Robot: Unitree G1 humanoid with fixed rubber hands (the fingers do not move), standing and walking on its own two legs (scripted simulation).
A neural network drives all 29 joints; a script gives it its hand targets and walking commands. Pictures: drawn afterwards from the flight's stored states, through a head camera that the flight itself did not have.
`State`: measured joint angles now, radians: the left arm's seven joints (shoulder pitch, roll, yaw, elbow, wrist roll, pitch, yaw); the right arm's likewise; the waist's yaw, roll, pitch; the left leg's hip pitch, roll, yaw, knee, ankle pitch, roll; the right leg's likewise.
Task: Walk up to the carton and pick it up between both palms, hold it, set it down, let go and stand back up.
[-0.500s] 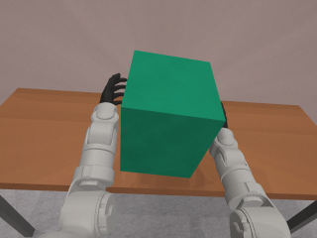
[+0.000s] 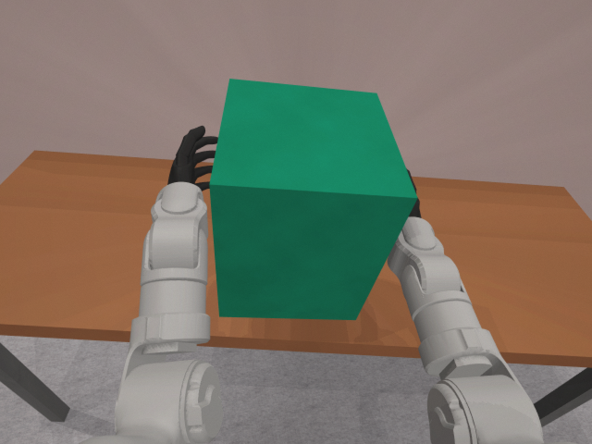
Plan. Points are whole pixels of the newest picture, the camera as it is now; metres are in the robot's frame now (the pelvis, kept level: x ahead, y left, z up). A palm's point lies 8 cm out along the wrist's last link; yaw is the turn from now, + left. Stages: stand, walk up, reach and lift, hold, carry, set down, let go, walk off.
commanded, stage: reach and lift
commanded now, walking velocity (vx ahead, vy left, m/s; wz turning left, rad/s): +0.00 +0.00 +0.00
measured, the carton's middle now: (296, 207) +0.39 +0.00 +0.14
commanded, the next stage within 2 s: hold in 0.80 s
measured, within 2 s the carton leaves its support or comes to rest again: neither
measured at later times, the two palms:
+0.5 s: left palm (179, 177) +0.38 +0.15 +0.20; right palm (404, 200) +0.37 -0.14 +0.17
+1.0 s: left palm (171, 168) +0.37 +0.16 +0.21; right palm (402, 189) +0.37 -0.13 +0.19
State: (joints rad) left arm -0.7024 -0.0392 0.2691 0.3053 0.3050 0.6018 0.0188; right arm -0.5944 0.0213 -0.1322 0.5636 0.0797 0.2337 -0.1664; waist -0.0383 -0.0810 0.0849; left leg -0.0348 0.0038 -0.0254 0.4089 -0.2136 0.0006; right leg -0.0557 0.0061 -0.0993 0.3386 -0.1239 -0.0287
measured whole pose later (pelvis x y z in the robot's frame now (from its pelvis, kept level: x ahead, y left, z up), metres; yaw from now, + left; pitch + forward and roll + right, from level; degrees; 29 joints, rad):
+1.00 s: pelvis +0.00 +0.01 +0.00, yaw +1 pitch -9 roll -1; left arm -0.72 -0.03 0.26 0.19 0.29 0.74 0.06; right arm -0.68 -0.03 -0.10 0.53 0.16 0.33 -0.16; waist -0.06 -0.05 0.06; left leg -0.03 0.00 -0.04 0.41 -0.22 0.01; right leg -0.03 0.01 -0.10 0.31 -0.11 -0.02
